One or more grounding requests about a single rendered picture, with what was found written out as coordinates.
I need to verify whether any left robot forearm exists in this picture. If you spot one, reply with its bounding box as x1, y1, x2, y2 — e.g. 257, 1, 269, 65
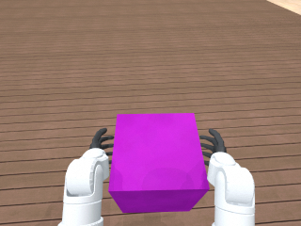
57, 148, 109, 226

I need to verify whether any right robot forearm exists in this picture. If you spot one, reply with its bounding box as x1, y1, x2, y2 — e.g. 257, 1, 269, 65
207, 152, 255, 226

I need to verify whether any carton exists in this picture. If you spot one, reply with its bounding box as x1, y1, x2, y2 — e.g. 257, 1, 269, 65
108, 113, 210, 213

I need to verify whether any left robot hand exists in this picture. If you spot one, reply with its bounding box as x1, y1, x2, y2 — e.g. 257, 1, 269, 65
89, 128, 114, 164

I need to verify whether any right robot hand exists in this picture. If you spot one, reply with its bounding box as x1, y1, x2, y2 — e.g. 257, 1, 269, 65
199, 128, 227, 167

